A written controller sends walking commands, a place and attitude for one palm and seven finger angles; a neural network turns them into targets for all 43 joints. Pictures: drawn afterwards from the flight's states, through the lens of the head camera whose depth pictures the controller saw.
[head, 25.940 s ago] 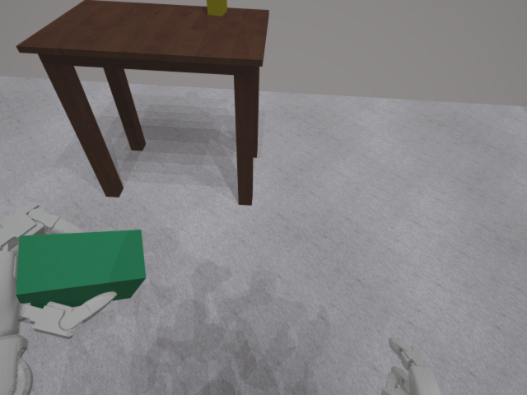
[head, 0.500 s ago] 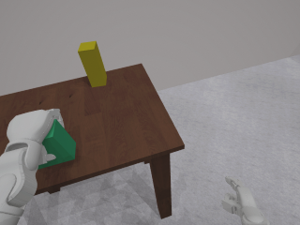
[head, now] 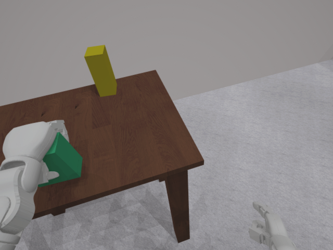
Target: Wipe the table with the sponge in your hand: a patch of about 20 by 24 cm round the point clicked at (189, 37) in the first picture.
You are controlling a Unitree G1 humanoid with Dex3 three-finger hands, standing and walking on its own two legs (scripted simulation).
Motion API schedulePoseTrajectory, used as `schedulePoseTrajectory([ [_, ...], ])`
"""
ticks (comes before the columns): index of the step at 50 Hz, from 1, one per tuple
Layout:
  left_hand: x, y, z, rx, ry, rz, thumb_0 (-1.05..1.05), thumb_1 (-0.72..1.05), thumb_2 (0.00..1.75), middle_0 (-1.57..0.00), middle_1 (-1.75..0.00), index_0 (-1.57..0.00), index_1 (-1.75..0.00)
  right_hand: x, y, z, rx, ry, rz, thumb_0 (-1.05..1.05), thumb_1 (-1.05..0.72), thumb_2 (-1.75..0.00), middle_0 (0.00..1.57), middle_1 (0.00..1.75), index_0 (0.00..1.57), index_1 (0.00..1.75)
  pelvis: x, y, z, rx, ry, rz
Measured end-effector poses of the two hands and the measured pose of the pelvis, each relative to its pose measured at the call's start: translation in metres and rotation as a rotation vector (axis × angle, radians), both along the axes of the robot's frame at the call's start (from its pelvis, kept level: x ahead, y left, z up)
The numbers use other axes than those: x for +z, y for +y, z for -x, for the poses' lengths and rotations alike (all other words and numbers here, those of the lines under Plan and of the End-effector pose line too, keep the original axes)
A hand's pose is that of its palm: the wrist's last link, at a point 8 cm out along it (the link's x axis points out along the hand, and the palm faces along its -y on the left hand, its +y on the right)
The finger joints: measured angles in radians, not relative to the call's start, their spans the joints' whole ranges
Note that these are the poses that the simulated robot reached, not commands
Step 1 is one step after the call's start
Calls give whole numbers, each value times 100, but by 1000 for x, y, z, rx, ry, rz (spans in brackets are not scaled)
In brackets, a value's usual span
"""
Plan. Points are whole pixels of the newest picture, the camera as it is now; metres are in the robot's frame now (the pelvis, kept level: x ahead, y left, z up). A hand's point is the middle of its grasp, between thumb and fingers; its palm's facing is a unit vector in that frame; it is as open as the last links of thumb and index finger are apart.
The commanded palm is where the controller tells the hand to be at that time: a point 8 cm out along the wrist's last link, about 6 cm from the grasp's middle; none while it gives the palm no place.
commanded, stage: lower the sponge onto the table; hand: left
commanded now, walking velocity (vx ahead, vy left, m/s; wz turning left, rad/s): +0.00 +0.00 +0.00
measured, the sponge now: (53, 164) +0.25 +0.32 +0.10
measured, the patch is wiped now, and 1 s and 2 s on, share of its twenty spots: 0.00 0.00 0.15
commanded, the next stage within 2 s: wipe forward along the first lane in 1.50 s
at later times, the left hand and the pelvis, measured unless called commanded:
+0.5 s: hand (52, 156) +0.25 +0.31 +0.13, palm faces +0.05 -0.05 -1.00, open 9.5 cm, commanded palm +0.22 +0.31 +0.20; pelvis -0.01 +0.01 +0.00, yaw +0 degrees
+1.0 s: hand (56, 159) +0.26 +0.31 +0.11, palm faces +0.04 -0.05 -1.00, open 9.5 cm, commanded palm +0.23 +0.31 +0.17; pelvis +0.00 +0.01 +0.00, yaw +0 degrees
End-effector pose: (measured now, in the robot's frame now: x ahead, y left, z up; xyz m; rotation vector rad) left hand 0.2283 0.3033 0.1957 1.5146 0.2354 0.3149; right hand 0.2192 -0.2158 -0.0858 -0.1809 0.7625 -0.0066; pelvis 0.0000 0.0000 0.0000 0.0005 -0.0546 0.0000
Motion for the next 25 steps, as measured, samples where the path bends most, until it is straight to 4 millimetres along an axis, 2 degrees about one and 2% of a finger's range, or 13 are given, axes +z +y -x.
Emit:
schedulePoseTrajectory([
  [9, 9, 5, 3, 37, -43, 1, 0, -45, 106, -78, -136, -78, -137, 4, 13, -3, 11, -20, -33, 1, -91, -89, 20, 30, 20, 30, 0, 4, 3, -3, 0, 0],
  [15, -2, 11, 7, 61, 12, 20, 0, -45, 106, -78, -136, -78, -137, 8, 18, -6, 23, -35, -31, 1, -91, -89, 20, 30, 20, 30, 1, 7, 6, 3, -4, 3],
  [20, -13, 3, 5, 10, 31, 24, 0, -45, 106, -78, -136, -78, -137, 8, 21, -5, 33, -34, -13, 1, -91, -89, 20, 30, 20, 30, 1, 9, 8, 12, -8, 7],
  [25, -14, -2, -3, -25, 2, 16, 0, -45, 106, -78, -136, -78, -137, 6, 25, -2, 35, -17, -15, 1, -91, -89, 20, 30, 20, 30, 2, 11, 8, 8, -7, 7],
])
